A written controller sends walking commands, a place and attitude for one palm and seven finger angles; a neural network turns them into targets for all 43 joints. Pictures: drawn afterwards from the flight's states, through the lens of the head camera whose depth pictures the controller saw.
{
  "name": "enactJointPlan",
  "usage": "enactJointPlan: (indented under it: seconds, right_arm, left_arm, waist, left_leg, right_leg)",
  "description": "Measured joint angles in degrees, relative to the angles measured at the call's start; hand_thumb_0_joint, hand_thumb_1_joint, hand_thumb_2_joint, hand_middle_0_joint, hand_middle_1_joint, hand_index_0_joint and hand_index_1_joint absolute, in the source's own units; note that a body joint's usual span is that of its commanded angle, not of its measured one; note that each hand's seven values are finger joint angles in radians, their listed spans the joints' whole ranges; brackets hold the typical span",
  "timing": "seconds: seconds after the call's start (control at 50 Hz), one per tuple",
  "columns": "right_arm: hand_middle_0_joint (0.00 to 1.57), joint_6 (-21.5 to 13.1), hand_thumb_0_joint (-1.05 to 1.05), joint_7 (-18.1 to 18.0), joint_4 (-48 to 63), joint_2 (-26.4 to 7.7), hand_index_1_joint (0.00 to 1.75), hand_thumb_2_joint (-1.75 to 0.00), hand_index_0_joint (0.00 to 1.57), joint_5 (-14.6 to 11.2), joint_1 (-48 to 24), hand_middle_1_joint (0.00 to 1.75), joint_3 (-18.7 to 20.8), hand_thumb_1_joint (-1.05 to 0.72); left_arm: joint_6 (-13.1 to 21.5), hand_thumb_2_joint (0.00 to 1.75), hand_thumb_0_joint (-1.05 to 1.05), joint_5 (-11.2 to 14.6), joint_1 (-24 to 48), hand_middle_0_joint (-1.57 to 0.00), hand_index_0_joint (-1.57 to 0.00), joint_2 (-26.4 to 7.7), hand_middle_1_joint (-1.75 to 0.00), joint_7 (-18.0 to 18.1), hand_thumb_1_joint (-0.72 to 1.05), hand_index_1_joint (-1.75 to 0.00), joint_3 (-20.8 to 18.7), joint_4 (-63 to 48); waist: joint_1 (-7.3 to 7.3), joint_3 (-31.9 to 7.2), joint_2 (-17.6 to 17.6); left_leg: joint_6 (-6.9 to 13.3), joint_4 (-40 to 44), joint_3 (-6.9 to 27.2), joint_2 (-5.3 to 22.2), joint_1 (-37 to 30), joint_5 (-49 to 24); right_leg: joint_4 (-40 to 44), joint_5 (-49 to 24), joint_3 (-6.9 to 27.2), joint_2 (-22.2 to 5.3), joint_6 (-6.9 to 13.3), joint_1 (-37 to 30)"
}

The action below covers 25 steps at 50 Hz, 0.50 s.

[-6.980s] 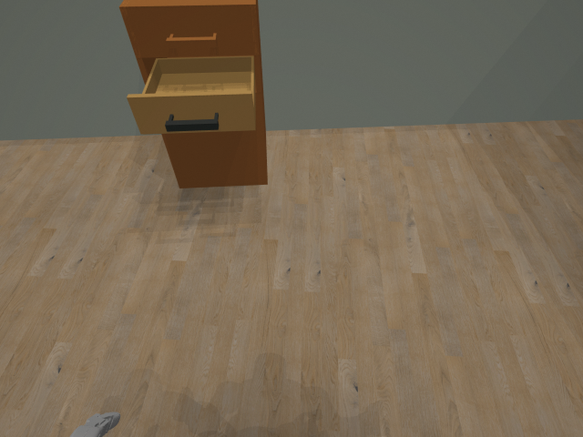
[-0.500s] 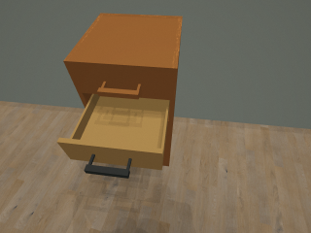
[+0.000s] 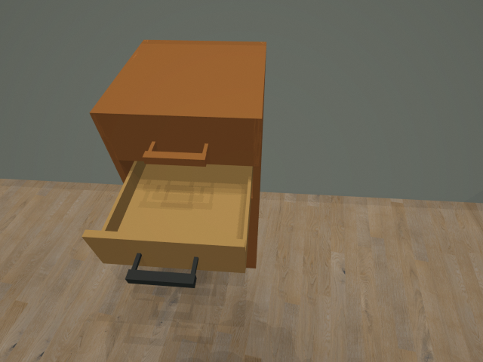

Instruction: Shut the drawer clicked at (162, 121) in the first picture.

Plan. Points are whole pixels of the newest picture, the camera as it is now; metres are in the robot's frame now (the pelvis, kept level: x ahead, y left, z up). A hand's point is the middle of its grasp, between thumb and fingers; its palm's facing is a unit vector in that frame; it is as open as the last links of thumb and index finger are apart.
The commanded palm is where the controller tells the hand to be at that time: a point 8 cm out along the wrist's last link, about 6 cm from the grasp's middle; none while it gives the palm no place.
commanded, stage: come to a stop and stand still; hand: left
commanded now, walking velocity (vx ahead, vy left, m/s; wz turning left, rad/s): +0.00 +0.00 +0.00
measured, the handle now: (164, 269) +0.36 +0.22 -0.19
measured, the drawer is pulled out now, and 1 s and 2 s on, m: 0.26 0.26 0.26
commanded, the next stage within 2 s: look again from close up in 0.38 s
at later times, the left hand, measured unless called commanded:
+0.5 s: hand out of the picture -0.05 +0.13 -0.17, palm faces +0.07 -0.99 -0.15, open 7.4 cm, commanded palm none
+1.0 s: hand out of the picture +0.00 +0.21 -0.17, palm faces +0.05 -0.98 -0.19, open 7.3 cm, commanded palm none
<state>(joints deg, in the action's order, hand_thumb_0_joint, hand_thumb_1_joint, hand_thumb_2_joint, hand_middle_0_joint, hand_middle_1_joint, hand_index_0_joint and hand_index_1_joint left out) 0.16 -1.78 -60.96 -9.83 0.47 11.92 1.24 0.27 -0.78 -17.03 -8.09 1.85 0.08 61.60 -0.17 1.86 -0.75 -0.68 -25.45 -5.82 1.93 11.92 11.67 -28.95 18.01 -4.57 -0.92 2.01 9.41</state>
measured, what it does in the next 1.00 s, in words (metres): stands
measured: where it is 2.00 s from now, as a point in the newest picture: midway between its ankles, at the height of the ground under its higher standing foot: outside the picture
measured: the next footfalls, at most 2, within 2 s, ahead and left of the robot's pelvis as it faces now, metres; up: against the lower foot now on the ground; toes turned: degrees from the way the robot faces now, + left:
none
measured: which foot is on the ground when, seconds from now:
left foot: down 0.00-1.00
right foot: down 0.00-1.00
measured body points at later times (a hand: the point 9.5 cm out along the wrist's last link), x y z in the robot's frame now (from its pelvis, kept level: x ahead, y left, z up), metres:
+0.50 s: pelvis +0.00 -0.02 +0.00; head +0.01 -0.02 +0.45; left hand -0.05 +0.18 -0.16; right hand -0.04 -0.21 -0.16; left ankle +0.02 +0.13 -0.74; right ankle -0.02 -0.09 -0.74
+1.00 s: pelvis +0.00 +0.04 +0.00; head +0.00 +0.04 +0.45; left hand +0.00 +0.26 -0.16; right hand +0.00 -0.18 -0.16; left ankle +0.00 +0.12 -0.74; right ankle -0.02 -0.09 -0.74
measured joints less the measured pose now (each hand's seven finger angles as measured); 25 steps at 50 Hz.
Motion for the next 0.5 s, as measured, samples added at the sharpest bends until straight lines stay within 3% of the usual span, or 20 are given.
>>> enactJointPlan:
  seconds: [0.26, 0.5]
  right_arm:
    - [0.20, 0.2, 0.00, 0.4, -4.4, 2.0, 0.30, -0.90, 0.19, 0.1, 5.7, 0.30, -1.8, -0.92]
    - [0.20, -0.2, 0.00, 0.4, -5.2, 4.2, 0.30, -0.90, 0.19, 0.0, 7.9, 0.30, -2.2, -0.91]
  left_arm:
    - [1.0, 0.89, 0.00, 0.4, -2.2, -0.20, -0.20, 1.4, -0.30, -0.2, 0.91, -0.30, 0.9, 1.7]
    - [1.7, 0.89, 0.00, 0.3, -4.4, -0.20, -0.20, 2.9, -0.30, 0.3, 0.91, -0.30, 1.0, 3.1]
  waist:
    - [-0.13, 0.5, 0.6]
    - [-0.20, 0.5, 0.0]
  left_leg:
    - [-1.2, 2.8, 1.4, 1.5, -1.2, -2.2]
    - [-1.4, 0.3, 2.0, 2.1, 0.8, -1.1]
  right_leg:
    - [4.6, -2.6, -1.4, 1.9, 1.4, -2.3]
    - [5.0, -2.7, -1.8, 2.4, 1.5, -1.7]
